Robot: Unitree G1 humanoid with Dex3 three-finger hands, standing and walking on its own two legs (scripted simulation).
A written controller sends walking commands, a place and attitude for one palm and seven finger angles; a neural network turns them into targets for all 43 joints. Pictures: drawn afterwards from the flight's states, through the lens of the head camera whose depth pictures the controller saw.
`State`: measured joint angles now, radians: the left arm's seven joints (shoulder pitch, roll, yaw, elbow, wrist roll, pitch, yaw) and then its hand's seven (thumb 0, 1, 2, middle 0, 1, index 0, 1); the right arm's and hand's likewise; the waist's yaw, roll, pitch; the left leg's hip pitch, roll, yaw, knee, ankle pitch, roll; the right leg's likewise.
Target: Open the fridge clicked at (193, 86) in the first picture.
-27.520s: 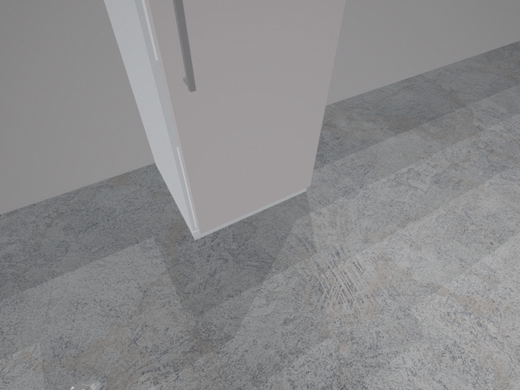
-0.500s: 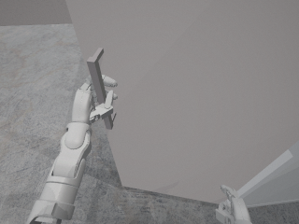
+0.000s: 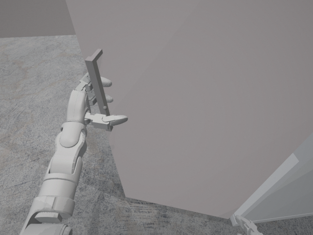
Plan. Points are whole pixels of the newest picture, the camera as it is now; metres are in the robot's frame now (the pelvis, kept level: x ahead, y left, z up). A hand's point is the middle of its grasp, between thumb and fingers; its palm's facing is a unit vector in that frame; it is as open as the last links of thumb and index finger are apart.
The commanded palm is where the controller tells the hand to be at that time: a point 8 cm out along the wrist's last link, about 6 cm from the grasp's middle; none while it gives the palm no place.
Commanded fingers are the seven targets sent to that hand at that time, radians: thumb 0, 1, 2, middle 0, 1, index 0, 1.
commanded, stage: loosen the grip on the handle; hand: left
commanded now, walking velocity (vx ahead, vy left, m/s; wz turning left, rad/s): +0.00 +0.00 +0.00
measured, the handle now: (104, 95) +0.43 +0.16 +0.15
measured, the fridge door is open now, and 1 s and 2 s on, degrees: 72 70 70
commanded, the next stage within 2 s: slip the hand off the handle in 0.26 s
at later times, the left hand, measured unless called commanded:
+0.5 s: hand (103, 107) +0.39 +0.16 +0.14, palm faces +0.05 -0.99 -0.16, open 14.7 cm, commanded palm +0.36 +0.22 +0.15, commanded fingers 0.00 -0.55 0.20 -0.25 -1.15 -0.25 -1.15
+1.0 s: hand (78, 108) +0.38 +0.22 +0.14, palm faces +0.08 -0.98 -0.16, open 14.7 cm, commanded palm +0.34 +0.26 +0.15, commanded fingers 0.00 -0.55 0.20 -0.25 -1.15 -0.25 -1.15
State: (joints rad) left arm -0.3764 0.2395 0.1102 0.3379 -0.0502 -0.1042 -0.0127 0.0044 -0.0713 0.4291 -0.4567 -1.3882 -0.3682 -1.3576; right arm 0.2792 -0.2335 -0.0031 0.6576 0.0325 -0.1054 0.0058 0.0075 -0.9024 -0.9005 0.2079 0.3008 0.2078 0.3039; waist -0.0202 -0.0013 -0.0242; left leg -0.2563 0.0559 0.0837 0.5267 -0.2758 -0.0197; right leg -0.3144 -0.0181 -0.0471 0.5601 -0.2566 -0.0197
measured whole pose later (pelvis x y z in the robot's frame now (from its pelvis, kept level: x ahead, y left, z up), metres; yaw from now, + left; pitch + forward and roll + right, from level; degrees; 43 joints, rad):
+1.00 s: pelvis +0.02 +0.02 +0.00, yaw +1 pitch +2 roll +0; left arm -0.36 0.31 0.20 0.38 -0.11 -0.15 -0.14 -0.01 -0.56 0.20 -0.26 -1.15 -0.25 -1.15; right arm 0.26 -0.24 0.00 0.68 0.04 -0.09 -0.06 0.01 -0.90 -0.90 0.21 0.30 0.21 0.30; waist 0.00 0.01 -0.02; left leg -0.28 0.04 0.07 0.56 -0.31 0.00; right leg -0.31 -0.04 -0.05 0.55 -0.27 0.01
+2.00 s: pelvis +0.01 +0.01 +0.00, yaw +2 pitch -3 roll +0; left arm 0.07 0.31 0.28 -0.09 -0.32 0.16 -0.28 -0.01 -0.55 0.20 -0.25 -1.15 -0.25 -1.15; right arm 0.19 -0.25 0.05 0.64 0.06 -0.19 -0.11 0.01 -0.90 -0.90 0.21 0.30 0.21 0.30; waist 0.05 0.05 -0.03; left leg -0.16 0.05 0.05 0.51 -0.29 -0.02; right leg -0.19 -0.03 -0.08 0.51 -0.27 -0.01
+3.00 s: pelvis +0.02 +0.02 +0.01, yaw +2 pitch -5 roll +0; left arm 0.45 0.33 0.33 -0.37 -0.06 -0.08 0.13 0.01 0.65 0.78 -0.22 -0.44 -0.21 -0.44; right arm 0.16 -0.22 0.00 0.68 -0.02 -0.14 -0.08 0.01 -0.90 -0.90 0.21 0.30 0.21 0.30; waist 0.08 0.05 0.04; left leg -0.04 0.04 0.06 0.39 -0.25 -0.01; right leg -0.06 -0.03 -0.07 0.37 -0.21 0.01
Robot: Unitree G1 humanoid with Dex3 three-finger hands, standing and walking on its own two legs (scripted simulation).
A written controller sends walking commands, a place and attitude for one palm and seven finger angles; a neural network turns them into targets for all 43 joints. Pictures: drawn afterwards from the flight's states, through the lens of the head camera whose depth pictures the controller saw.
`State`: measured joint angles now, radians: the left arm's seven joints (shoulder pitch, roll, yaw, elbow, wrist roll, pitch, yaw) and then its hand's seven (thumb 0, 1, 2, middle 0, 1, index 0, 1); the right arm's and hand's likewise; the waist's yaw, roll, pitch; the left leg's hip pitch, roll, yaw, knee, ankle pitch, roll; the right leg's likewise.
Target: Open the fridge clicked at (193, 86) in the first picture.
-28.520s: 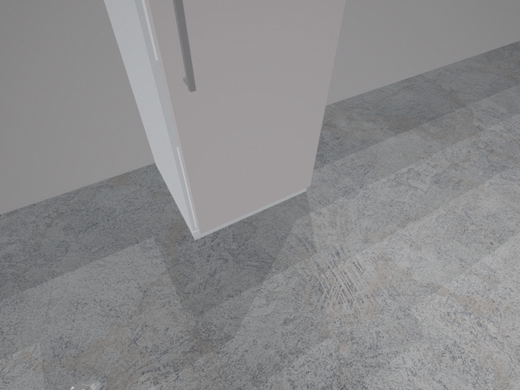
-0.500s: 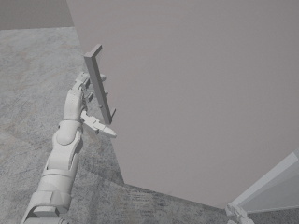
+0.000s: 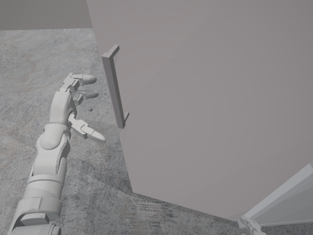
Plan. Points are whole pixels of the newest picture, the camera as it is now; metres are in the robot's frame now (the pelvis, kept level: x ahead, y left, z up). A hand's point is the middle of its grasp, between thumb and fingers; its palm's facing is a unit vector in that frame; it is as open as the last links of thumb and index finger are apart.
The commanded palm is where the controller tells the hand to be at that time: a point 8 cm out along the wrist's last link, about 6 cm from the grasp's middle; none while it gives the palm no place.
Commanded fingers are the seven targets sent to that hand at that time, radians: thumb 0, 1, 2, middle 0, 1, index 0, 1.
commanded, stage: slip the hand off the handle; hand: left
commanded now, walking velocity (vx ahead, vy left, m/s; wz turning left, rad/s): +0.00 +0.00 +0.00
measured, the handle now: (118, 92) +0.43 +0.13 +0.15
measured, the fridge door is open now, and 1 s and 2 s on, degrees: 70 70 70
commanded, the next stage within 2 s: draw the hand back to the body in 0.64 s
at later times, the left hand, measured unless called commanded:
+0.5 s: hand (79, 137) +0.29 +0.19 +0.14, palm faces +0.07 -0.98 -0.16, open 14.7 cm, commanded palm +0.25 +0.24 +0.15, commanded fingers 0.00 -0.55 0.20 -0.25 -1.15 -0.25 -1.15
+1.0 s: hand (65, 148) +0.25 +0.20 +0.15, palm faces +0.05 -1.00 -0.04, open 14.7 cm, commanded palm +0.21 +0.25 +0.15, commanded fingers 0.00 -0.55 0.20 -0.25 -1.15 -0.25 -1.15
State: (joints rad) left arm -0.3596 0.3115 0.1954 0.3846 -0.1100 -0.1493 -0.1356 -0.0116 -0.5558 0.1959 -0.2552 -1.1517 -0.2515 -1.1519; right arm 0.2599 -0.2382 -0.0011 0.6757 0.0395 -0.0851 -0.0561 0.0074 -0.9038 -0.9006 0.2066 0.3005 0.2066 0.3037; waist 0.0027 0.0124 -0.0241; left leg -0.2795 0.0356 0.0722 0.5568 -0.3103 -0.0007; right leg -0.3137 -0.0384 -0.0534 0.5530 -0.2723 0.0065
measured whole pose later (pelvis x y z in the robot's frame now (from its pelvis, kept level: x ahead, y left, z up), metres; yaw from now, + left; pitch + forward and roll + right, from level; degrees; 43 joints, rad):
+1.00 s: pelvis +0.00 -0.01 +0.00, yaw +1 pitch -3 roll +0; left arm 0.07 0.31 0.28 -0.09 -0.32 0.16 -0.28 -0.01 -0.55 0.20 -0.25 -1.15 -0.25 -1.15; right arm 0.19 -0.25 0.05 0.64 0.06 -0.19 -0.11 0.01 -0.90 -0.90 0.21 0.30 0.21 0.30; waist 0.05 0.05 -0.03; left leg -0.16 0.05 0.05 0.51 -0.29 -0.02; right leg -0.19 -0.03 -0.08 0.51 -0.27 -0.01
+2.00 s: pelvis +0.01 +0.00 +0.01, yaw +1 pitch -5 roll +0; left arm 0.45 0.33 0.33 -0.37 -0.06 -0.08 0.13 0.01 0.65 0.78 -0.22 -0.44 -0.21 -0.44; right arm 0.16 -0.22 0.00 0.68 -0.02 -0.14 -0.08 0.01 -0.90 -0.90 0.21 0.30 0.21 0.30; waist 0.08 0.05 0.04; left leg -0.04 0.04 0.06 0.39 -0.25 -0.01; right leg -0.06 -0.03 -0.07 0.37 -0.21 0.01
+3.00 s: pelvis -0.06 +0.01 +0.00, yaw +1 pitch +0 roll +0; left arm 0.51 0.38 0.39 -0.46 -0.02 -0.14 0.17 0.02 0.88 0.89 -0.21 -0.30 -0.21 -0.30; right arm 0.19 -0.22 0.01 0.59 0.00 -0.04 -0.10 0.01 -0.90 -0.90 0.21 0.30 0.21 0.30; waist 0.03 0.04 0.01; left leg -0.36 0.02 0.06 0.59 -0.25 0.02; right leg -0.37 -0.05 -0.05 0.55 -0.19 0.02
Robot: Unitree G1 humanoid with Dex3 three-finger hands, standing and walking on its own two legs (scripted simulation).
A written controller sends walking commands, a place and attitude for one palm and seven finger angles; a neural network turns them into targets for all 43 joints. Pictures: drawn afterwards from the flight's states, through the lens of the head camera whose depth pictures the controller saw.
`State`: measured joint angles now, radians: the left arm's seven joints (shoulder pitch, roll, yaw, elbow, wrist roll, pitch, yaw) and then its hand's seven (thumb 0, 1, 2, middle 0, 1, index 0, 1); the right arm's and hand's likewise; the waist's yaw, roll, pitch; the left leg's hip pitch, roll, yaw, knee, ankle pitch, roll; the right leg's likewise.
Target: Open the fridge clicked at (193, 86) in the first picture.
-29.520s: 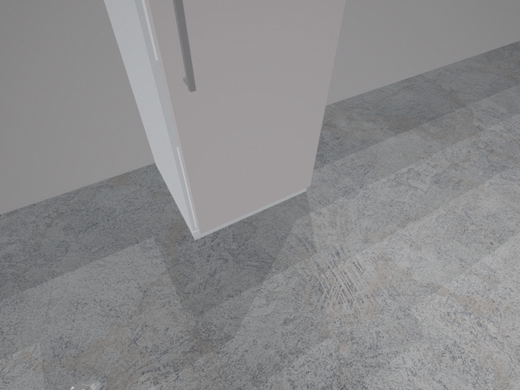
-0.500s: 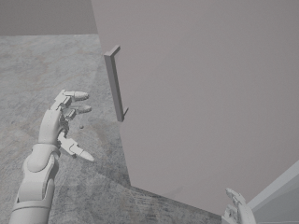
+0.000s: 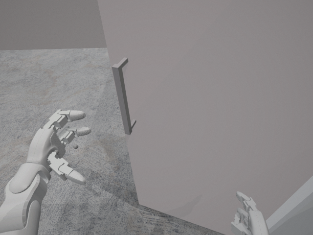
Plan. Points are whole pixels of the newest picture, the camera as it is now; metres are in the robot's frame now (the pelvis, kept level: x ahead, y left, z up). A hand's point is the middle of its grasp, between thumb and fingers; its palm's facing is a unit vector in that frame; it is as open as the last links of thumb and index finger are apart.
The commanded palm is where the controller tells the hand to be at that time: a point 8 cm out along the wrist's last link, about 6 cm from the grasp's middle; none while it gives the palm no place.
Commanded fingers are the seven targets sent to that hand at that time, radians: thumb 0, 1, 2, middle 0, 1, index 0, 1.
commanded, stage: draw the hand back to the body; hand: left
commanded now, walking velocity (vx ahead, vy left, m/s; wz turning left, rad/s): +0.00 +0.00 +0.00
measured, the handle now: (126, 100) +0.43 +0.14 +0.15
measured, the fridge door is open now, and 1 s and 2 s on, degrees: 70 70 70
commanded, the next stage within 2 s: step back with the hand held close in 1.34 s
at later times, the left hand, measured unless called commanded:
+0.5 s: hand (46, 162) +0.21 +0.26 +0.14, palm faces +0.40 -0.87 -0.28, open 13.3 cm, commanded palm +0.17 +0.29 +0.16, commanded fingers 0.00 0.10 0.51 -0.23 -0.77 -0.23 -0.77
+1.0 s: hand (29, 163) +0.20 +0.28 +0.16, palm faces +0.48 -0.79 -0.38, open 8.5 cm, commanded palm +0.15 +0.31 +0.18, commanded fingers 0.00 0.90 0.90 -0.20 -0.30 -0.20 -0.30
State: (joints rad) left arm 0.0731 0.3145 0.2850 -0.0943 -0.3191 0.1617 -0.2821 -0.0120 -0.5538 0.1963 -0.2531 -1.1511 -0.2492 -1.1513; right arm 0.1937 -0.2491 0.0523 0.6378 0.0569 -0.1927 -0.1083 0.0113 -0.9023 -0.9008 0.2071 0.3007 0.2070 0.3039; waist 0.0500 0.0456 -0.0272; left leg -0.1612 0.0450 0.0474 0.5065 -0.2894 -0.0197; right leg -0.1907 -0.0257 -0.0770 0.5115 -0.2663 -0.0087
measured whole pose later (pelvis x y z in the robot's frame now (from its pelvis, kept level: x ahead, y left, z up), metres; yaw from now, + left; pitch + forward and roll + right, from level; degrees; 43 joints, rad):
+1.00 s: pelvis +0.01 +0.01 +0.01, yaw +0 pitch -5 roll +0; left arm 0.45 0.33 0.33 -0.37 -0.06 -0.08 0.13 0.01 0.65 0.78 -0.22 -0.44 -0.21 -0.44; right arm 0.16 -0.22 0.00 0.68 -0.02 -0.14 -0.08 0.01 -0.90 -0.90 0.21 0.30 0.21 0.30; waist 0.08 0.05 0.04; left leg -0.04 0.04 0.06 0.39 -0.25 -0.01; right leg -0.06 -0.03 -0.07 0.37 -0.21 0.01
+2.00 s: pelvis -0.05 +0.03 -0.01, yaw +0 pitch +0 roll +0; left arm 0.51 0.38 0.39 -0.46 -0.02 -0.14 0.17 0.02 0.88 0.89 -0.21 -0.30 -0.21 -0.30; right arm 0.19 -0.22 0.01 0.59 0.00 -0.04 -0.10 0.01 -0.90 -0.90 0.21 0.30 0.21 0.30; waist 0.03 0.04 0.01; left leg -0.36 0.02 0.06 0.59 -0.25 0.02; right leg -0.37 -0.05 -0.05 0.55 -0.19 0.02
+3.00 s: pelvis -0.15 +0.03 -0.03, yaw +5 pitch +0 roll -3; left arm 0.48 0.45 0.48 -0.53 -0.02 -0.24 0.17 0.01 0.88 0.89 -0.21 -0.30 -0.21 -0.30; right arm 0.16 -0.16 -0.02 0.63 -0.03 -0.11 -0.10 0.01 -0.90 -0.90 0.21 0.30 0.21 0.30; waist 0.00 -0.01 0.04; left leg -0.55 0.05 0.05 0.66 -0.11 0.05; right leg -0.42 0.08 0.04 0.93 -0.44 0.00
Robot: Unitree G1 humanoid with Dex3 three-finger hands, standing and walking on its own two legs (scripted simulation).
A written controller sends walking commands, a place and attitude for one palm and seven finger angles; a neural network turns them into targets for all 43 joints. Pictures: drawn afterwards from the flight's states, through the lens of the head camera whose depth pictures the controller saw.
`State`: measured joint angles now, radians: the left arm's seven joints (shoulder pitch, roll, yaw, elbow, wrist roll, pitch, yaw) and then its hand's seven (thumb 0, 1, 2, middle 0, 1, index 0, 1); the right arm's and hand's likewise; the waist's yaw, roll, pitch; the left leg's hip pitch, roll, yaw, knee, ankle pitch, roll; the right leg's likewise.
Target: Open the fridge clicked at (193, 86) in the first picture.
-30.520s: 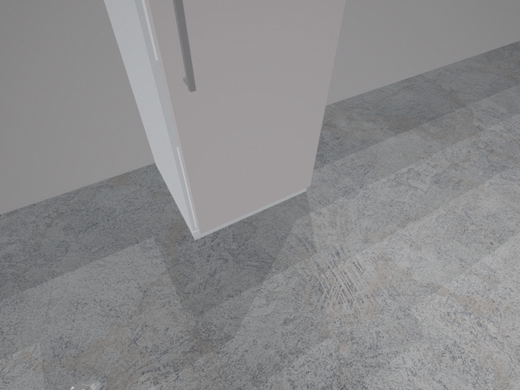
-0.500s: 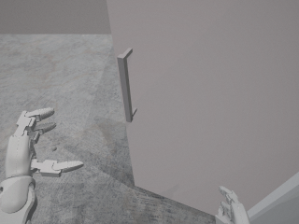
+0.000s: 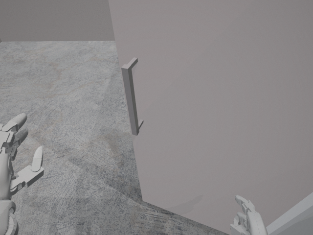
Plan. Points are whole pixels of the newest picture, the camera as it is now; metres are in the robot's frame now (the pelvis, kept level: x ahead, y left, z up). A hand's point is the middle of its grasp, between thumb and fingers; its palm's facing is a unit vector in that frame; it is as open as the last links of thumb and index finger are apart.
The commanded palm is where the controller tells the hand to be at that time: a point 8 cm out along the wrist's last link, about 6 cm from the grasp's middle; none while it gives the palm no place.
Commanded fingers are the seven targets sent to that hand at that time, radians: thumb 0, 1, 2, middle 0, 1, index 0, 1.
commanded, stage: draw the hand back to the body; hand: left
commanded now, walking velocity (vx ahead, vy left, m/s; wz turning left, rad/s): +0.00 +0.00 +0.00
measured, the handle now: (134, 100) +0.42 +0.13 +0.14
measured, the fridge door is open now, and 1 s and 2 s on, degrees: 70 70 70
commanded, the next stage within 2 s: step back with the hand held close in 0.34 s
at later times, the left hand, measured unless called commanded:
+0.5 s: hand (35, 168) +0.18 +0.27 +0.15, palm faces +0.50 -0.78 -0.38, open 7.5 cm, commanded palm +0.13 +0.29 +0.17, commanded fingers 0.00 0.90 0.90 -0.20 -0.30 -0.20 -0.30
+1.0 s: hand (15, 192) +0.13 +0.28 +0.15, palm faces +0.46 -0.74 -0.48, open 7.5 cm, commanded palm +0.08 +0.31 +0.17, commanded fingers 0.00 0.90 0.90 -0.20 -0.30 -0.20 -0.30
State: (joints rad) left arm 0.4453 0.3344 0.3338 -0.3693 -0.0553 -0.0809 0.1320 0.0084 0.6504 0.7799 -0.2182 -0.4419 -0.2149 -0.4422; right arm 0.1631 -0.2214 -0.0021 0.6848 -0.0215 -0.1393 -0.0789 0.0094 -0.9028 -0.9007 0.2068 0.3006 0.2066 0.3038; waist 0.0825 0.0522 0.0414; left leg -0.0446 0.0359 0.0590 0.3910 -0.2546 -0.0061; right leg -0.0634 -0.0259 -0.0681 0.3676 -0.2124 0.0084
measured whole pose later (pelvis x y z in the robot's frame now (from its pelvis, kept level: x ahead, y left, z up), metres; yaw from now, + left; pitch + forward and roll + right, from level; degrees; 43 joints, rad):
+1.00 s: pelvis -0.06 +0.01 -0.02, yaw +0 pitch +0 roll +0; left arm 0.51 0.38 0.39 -0.46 -0.02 -0.14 0.17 0.02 0.88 0.89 -0.21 -0.30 -0.21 -0.30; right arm 0.19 -0.22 0.01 0.59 0.00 -0.04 -0.10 0.01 -0.90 -0.90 0.21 0.30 0.21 0.30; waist 0.03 0.04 0.01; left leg -0.36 0.02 0.06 0.59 -0.25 0.02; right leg -0.37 -0.05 -0.05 0.55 -0.19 0.02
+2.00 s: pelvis -0.16 +0.02 -0.03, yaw +6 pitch +0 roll -3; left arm 0.48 0.45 0.48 -0.53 -0.02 -0.24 0.17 0.01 0.88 0.89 -0.21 -0.30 -0.21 -0.30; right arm 0.16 -0.16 -0.02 0.63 -0.03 -0.11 -0.10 0.01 -0.90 -0.90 0.21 0.30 0.21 0.30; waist 0.00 -0.01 0.04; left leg -0.55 0.05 0.05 0.66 -0.11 0.05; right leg -0.42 0.08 0.04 0.93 -0.44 0.00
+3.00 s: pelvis -0.34 +0.04 -0.01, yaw -2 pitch -2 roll +0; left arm 0.53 0.42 0.41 -0.47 -0.02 -0.19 0.18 0.02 0.88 0.89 -0.21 -0.30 -0.21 -0.30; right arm 0.28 -0.18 0.01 0.69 -0.03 -0.10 -0.07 0.01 -0.90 -0.90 0.21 0.30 0.21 0.30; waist 0.00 -0.03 -0.02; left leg -0.40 0.01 0.05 0.79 -0.41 0.01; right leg -0.25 0.00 -0.04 0.56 -0.25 -0.04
